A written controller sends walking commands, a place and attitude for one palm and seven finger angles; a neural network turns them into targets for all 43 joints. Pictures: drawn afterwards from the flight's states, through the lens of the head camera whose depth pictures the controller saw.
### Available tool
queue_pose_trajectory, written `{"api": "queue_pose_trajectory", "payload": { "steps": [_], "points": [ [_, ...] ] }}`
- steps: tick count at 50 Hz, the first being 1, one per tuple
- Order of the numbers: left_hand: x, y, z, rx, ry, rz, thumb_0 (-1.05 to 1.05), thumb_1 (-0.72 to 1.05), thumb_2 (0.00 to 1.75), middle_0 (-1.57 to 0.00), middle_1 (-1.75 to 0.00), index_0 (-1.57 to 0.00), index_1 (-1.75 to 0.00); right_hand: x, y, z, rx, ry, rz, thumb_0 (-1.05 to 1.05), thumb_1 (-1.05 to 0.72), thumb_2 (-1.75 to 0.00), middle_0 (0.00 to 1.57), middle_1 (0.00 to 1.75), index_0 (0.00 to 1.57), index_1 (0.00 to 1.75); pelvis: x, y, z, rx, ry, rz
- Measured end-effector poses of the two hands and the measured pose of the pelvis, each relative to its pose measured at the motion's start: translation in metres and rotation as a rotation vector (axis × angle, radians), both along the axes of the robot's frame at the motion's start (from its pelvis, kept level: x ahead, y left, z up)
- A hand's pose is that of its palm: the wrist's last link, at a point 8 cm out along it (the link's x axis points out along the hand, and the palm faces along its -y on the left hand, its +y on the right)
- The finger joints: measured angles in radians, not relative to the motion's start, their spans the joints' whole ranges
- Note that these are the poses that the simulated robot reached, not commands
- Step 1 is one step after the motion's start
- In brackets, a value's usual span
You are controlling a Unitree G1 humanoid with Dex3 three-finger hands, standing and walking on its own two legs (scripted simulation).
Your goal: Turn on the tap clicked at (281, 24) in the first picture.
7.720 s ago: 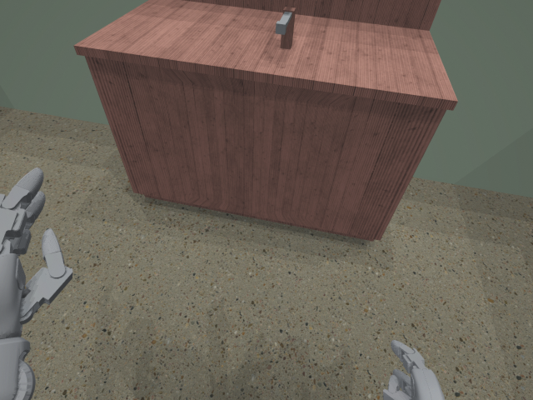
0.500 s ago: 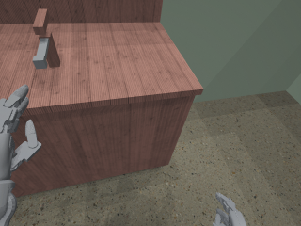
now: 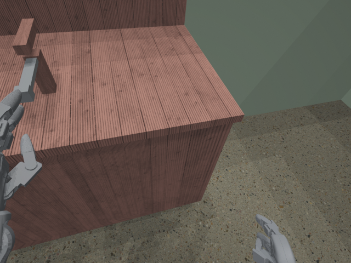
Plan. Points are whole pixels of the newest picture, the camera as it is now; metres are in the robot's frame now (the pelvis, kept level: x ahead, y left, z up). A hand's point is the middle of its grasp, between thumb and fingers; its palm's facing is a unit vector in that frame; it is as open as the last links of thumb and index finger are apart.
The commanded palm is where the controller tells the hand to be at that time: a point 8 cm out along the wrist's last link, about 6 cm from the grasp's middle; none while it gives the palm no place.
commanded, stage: shuffle to correct the standing spot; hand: left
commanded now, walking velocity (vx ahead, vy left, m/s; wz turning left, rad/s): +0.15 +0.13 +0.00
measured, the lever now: (24, 93) +0.40 +0.37 +0.15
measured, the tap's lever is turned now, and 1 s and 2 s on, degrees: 0 0 0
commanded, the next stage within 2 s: come to a stop and stand still in 0.10 s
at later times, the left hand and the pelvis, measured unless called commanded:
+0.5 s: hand (36, 118) +0.30 +0.27 +0.20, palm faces +0.36 -0.81 -0.46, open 7.4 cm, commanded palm +0.24 +0.31 +0.19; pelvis +0.08 +0.03 +0.00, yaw +0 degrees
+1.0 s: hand (5, 126) +0.29 +0.33 +0.18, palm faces +0.36 -0.87 -0.33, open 7.4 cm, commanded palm +0.23 +0.37 +0.19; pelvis +0.06 +0.10 +0.01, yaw -2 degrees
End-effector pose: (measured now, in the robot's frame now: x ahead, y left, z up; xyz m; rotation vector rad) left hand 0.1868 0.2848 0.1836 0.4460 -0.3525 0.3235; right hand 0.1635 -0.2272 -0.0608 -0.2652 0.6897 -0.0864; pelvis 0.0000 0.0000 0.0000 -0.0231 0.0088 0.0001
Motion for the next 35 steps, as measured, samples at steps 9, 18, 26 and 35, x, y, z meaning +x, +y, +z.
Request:
{"api": "queue_pose_trajectory", "payload": {
  "steps": [9,18,26,35],
  "points": [
    [0.017,0.026,-0.001,0.054,-0.071,0.013,0.02,0.89,0.89,-0.21,-0.30,-0.21,-0.30,0.031,0.006,-0.014,-0.018,0.049,-0.024,0.01,-0.91,-0.90,0.20,0.30,0.20,0.30,0.034,0.019,-0.015,0.011,-0.019,0.002],
    [0.063,0.030,0.017,-0.015,-0.056,0.000,0.02,0.89,0.89,-0.20,-0.30,-0.21,-0.30,0.046,0.050,-0.007,0.079,0.047,-0.038,0.01,-0.91,-0.90,0.20,0.30,0.20,0.30,0.062,0.035,0.005,0.012,-0.051,0.007],
    [0.076,0.029,0.026,0.126,0.014,-0.008,0.02,0.89,0.89,-0.21,-0.30,-0.21,-0.30,0.070,0.059,-0.019,0.112,0.030,-0.029,0.01,-0.90,-0.90,0.21,0.30,0.21,0.30,0.087,0.033,-0.001,0.019,-0.053,0.002],
    [0.059,0.037,-0.003,-0.061,0.003,0.091,0.02,0.89,0.89,-0.21,-0.30,-0.21,-0.30,0.086,0.042,-0.006,0.010,0.038,0.030,0.01,-0.91,-0.90,0.21,0.30,0.20,0.30,0.074,0.031,-0.001,0.042,-0.069,0.004]
  ]
}}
